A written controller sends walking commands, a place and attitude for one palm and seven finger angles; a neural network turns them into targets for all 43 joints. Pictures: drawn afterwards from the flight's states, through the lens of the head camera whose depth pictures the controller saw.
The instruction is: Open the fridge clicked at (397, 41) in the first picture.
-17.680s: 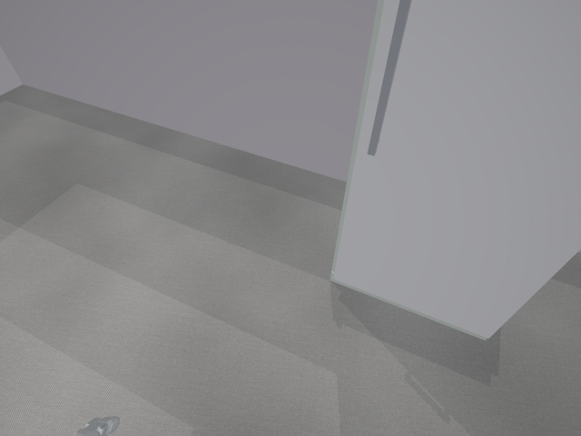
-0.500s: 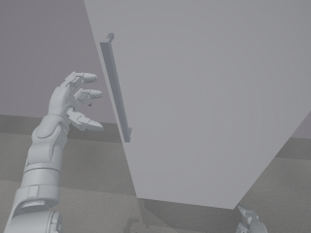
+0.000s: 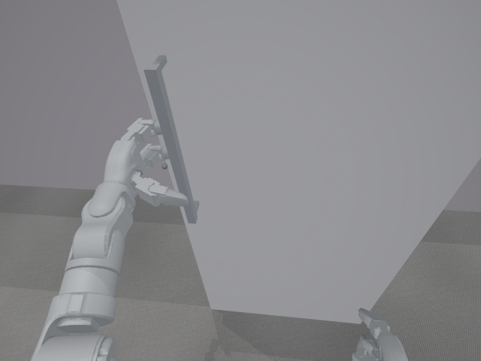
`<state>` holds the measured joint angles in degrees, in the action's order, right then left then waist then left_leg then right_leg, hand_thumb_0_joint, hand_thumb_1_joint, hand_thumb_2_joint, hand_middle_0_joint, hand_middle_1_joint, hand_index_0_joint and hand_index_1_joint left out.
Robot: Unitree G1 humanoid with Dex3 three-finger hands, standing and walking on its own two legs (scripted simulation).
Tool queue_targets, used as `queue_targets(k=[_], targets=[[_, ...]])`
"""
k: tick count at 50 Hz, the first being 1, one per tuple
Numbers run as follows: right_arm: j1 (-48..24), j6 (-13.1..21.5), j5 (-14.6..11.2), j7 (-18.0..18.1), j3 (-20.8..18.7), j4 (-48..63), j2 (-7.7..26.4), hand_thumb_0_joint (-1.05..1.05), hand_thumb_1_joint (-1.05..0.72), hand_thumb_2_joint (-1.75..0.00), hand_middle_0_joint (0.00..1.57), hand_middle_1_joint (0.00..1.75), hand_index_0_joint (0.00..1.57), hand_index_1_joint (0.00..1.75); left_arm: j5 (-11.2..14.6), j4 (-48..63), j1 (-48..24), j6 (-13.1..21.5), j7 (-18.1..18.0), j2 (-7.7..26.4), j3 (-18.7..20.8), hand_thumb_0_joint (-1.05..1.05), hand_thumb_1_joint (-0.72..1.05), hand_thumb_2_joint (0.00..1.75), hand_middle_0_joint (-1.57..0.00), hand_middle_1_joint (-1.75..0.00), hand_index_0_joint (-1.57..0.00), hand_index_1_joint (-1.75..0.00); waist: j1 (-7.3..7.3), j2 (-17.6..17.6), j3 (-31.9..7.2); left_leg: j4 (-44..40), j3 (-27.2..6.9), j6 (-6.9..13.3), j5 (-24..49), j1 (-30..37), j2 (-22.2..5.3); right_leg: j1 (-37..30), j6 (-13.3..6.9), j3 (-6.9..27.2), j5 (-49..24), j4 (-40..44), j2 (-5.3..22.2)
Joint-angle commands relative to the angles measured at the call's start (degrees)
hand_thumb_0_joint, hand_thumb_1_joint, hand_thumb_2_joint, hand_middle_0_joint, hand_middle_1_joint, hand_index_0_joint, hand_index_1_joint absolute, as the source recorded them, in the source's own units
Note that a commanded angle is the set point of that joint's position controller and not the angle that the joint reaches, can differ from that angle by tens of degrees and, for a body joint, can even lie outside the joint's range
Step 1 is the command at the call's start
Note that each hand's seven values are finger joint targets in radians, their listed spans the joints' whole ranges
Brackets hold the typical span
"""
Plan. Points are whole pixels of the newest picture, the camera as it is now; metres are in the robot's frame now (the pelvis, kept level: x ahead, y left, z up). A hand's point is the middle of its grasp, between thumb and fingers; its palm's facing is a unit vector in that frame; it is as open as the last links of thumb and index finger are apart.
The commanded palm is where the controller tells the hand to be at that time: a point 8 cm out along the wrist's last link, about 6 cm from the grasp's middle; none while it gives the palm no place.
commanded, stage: feel for the door with the fingertips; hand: left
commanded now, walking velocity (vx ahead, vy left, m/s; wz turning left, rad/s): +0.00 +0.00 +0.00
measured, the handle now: (179, 155) +0.43 +0.13 +0.14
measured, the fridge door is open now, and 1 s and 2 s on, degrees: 0 0 0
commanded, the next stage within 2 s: slide the fingers in behind the handle in 0.56 s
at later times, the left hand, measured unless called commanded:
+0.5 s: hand (161, 161) +0.38 +0.15 +0.17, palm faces -0.03 -1.00 -0.01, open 13.9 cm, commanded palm +0.36 +0.20 +0.17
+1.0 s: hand (157, 162) +0.37 +0.15 +0.17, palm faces -0.04 -1.00 +0.00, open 13.9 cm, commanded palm +0.35 +0.20 +0.17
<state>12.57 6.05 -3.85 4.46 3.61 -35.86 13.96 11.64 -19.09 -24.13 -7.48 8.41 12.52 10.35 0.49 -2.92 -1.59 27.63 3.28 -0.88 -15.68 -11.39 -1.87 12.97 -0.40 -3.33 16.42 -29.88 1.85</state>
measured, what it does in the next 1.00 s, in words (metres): stands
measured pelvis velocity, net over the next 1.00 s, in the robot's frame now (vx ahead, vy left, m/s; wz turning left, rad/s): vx -0.01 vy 0.00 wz -0.01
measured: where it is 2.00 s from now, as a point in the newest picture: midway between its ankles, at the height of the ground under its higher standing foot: outside the picture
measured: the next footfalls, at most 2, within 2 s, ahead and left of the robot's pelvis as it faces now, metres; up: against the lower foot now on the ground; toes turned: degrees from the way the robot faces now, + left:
none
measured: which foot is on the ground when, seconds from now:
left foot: down 0.00-1.00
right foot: down 0.00-1.00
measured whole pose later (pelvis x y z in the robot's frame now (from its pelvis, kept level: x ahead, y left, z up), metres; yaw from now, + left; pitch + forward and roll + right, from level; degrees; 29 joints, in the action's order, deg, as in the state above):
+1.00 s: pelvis -0.01 +0.00 +0.00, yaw +0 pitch -1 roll +1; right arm 15.0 5.9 -4.3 4.4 3.0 -37.1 14.8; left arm 12.0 -27.1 -27.7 -1.9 9.9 14.1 11.7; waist 0.9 -2.6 -1.8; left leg 27.2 3.7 -0.6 -14.7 -11.5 -1.9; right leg 13.0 -0.2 -2.9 14.9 -28.8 1.7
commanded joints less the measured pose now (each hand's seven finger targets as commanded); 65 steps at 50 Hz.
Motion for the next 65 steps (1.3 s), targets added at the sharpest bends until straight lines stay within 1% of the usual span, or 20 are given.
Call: queue_targets(k=[1,2,7,10,11,13,16,17,21,25,26,29,32,37,42,52,55,60,61,65], targets=[[-5.79,2.4,0.17,0.99,-2.79,8.0,6.73,0.0,-0.9,-0.9,0.2,0.3,0.2,0.3,0.55,11.93,-25.31,4.62,-0.24,13.69,5.24,0.0,-0.5,0.3,-0.3,-1.2,-0.3,-1.2,-0.29,6.04,-13.82,-1.88,-1.39,2.88,13.84,4.97,1.38,-5.06,-0.23,0.9,-19.63,3.94,-0.6],[-6.1,2.5,0.0,0.96,-2.62,8.23,6.44,0.0,-0.9,-0.9,0.2,0.3,0.2,0.3,0.4,12.79,-26.78,4.9,-0.02,12.53,3.8,0.0,-0.5,0.3,-0.3,-1.2,-0.3,-1.2,0.02,3.9,-13.56,-1.93,-1.28,2.89,13.56,5.44,1.45,-4.23,-0.31,1.1,-19.17,4.03,-0.6],[-5.58,2.16,-0.25,1.21,-2.68,7.58,6.55,0.0,-0.9,-0.9,0.2,0.3,0.2,0.3,0.34,8.72,-28.04,4.49,1.17,9.68,0.63,0.0,-0.5,0.3,-0.3,-1.2,-0.3,-1.2,1.06,2.14,-12.21,-1.49,-1.52,2.85,12.94,5.99,1.58,-2.09,-0.46,0.89,-18.26,4.33,-0.78],[-5.18,2.12,-0.23,1.36,-2.85,7.47,7.02,0.0,-0.9,-0.9,0.2,0.3,0.2,0.3,1.19,6.82,-28.86,4.27,1.72,11.22,2.28,0.0,-0.5,0.3,-0.3,-1.2,-0.3,-1.2,1.0,5.47,-13.31,-1.5,-1.79,2.97,11.67,5.09,1.77,-2.66,-0.29,0.93,-17.38,4.46,-0.77],[-5.15,1.88,-0.15,1.51,-3.02,7.17,7.34,0.0,-0.9,-0.9,0.2,0.3,0.2,0.3,0.99,6.53,-28.56,4.63,1.62,12.85,3.44,0.0,-0.5,0.3,-0.3,-1.2,-0.3,-1.2,0.62,4.63,-13.76,-1.62,-1.78,2.94,12.26,5.43,1.59,-3.32,-0.39,0.97,-17.51,4.44,-0.66],[-5.16,2.0,-0.21,1.31,-2.88,7.53,6.79,0.0,-0.9,-0.9,0.2,0.3,0.2,0.3,1.01,7.04,-29.83,5.09,1.6,10.94,1.91,0.0,-0.5,0.3,-0.3,-1.2,-0.3,-1.2,0.72,3.27,-14.36,-1.44,-1.71,2.89,13.35,5.87,1.81,-3.15,-0.49,0.88,-18.71,4.0,-0.69],[-4.56,1.9,0.01,1.21,-3.17,7.13,7.22,0.0,-0.9,-0.9,0.2,0.3,0.2,0.3,0.71,6.65,-29.5,6.33,0.78,13.87,4.55,0.0,-0.5,0.3,-0.3,-1.2,-0.3,-1.2,0.06,4.36,-15.55,-1.49,-1.82,2.93,14.41,5.85,1.64,-4.59,-0.5,0.95,-19.6,3.89,-0.69],[-4.83,1.99,-0.05,1.04,-3.0,7.44,6.77,0.0,-0.9,-0.9,0.2,0.3,0.2,0.3,0.67,7.45,-30.64,6.66,0.85,11.8,2.67,0.0,-0.5,0.3,-0.3,-1.2,-0.3,-1.2,0.49,3.28,-15.39,-1.64,-1.6,2.94,14.29,6.19,1.73,-4.02,-0.47,0.99,-19.58,3.92,-0.71],[-4.21,1.98,-0.11,1.22,-3.17,6.53,7.36,0.0,-0.9,-0.9,0.2,0.3,0.2,0.3,0.69,4.83,-31.87,7.36,0.85,13.76,4.0,0.0,-0.5,0.3,-0.3,-1.2,-0.3,-1.2,0.71,5.12,-13.41,-1.79,-1.69,3.06,12.85,5.2,1.54,-3.41,-0.36,1.04,-18.23,4.52,-0.84],[-4.15,2.58,-0.11,0.97,-3.03,6.71,6.76,0.0,-0.9,-0.9,0.2,0.3,0.2,0.3,0.45,5.47,-34.52,8.22,0.85,10.63,1.21,0.0,-0.5,0.3,-0.3,-1.2,-0.3,-1.2,1.13,1.75,-14.5,-1.85,-2.09,2.83,12.47,6.49,1.68,-2.35,-0.76,0.97,-16.98,4.18,-0.95],[-3.87,2.49,-0.01,1.04,-3.22,6.35,7.17,0.0,-0.9,-0.9,0.2,0.3,0.2,0.3,0.37,4.49,-33.18,8.4,0.5,13.05,3.51,0.0,-0.5,0.3,-0.3,-1.2,-0.3,-1.2,0.52,2.47,-14.76,-1.89,-2.15,2.89,12.85,6.28,1.53,-3.17,-0.73,0.98,-17.15,4.37,-0.91],[-3.94,2.69,-0.12,0.9,-3.12,6.48,6.89,0.0,-0.9,-0.9,0.2,0.3,0.2,0.3,0.61,4.59,-34.28,8.87,0.84,10.96,1.66,0.0,-0.5,0.3,-0.3,-1.2,-0.3,-1.2,1.05,3.49,-15.52,-2.02,-2.07,2.82,12.57,6.35,1.55,-2.99,-0.67,0.86,-17.06,4.16,-1.11],[-3.6,2.48,-0.05,1.03,-2.95,5.97,7.32,0.0,-0.9,-0.9,0.2,0.3,0.2,0.3,0.81,1.9,-33.6,9.11,0.69,13.31,3.76,0.0,-0.5,0.3,-0.3,-1.2,-0.3,-1.2,0.77,5.42,-13.55,-2.76,-2.09,2.94,10.43,4.6,1.46,-2.95,-0.5,0.97,-14.83,4.91,-1.07],[-3.77,2.73,-0.2,1.07,-2.82,5.91,7.2,0.0,-0.9,-0.9,0.2,0.3,0.2,0.3,0.6,-0.26,-34.12,9.67,1.02,13.46,3.74,0.0,-0.5,0.3,-0.3,-1.2,-0.3,-1.2,0.82,3.97,-11.93,-3.05,-2.03,2.93,7.88,3.83,1.46,-1.68,-0.54,1.35,-11.57,5.48,-0.99],[-3.91,3.05,-0.14,0.72,-2.98,6.94,7.04,0.0,-0.9,-0.9,0.2,0.3,0.2,0.3,0.63,2.4,-31.61,10.1,1.26,13.29,3.98,0.0,-0.5,0.3,-0.3,-1.2,-0.3,-1.2,-0.03,2.93,-15.36,-3.02,-1.99,2.79,10.29,5.04,1.41,-3.72,-0.73,1.25,-14.16,4.72,-0.99],[-5.4,3.04,-0.46,0.35,-3.24,8.2,6.99,0.0,-0.9,-0.9,0.2,0.3,0.2,0.3,1.12,7.34,-24.38,7.73,1.45,11.4,3.32,0.0,-0.5,0.3,-0.3,-1.2,-0.3,-1.2,-0.58,4.69,-11.73,-3.69,-1.58,2.77,9.95,4.31,1.26,-3.23,-0.53,0.93,-14.14,5.55,-1.16],[-6.1,3.24,-0.47,0.47,-3.17,8.53,6.55,0.0,-0.9,-0.9,0.2,0.3,0.2,0.3,0.89,11.53,-26.91,7.1,1.04,9.78,1.36,0.0,-0.5,0.3,-0.3,-1.2,-0.3,-1.2,0.04,2.14,-12.51,-3.28,-1.5,2.72,9.98,5.86,1.38,-2.47,-0.57,1.05,-13.84,5.51,-1.19],[-6.28,3.2,-0.29,0.83,-2.81,7.81,6.41,0.0,-0.9,-0.9,0.2,0.3,0.2,0.3,1.05,11.59,-28.54,6.37,0.04,8.91,0.66,0.0,-0.5,0.3,-0.3,-1.2,-0.3,-1.2,0.71,3.54,-12.25,-3.2,-1.93,2.69,9.28,6.15,1.4,-1.8,-0.46,0.87,-12.66,5.76,-1.32],[-6.03,3.01,-0.18,1.0,-2.94,7.21,6.71,0.0,-0.9,-0.9,0.2,0.3,0.2,0.3,0.94,10.93,-28.65,6.43,-0.33,10.43,1.88,0.0,-0.5,0.3,-0.3,-1.2,-0.3,-1.2,0.6,4.55,-12.04,-3.36,-2.15,2.76,9.18,6.24,1.2,-2.0,-0.44,0.87,-12.22,6.12,-1.26],[-6.35,2.95,-0.13,0.68,-2.72,7.27,6.23,0.0,-0.9,-0.9,0.2,0.3,0.2,0.3,0.5,9.85,-27.95,5.63,-0.59,8.14,0.26,0.0,-0.5,0.3,-0.3,-1.2,-0.3,-1.2,0.39,2.51,-12.57,-2.85,-2.08,2.49,10.92,6.5,1.46,-1.94,-0.72,0.68,-14.26,5.23,-1.26]])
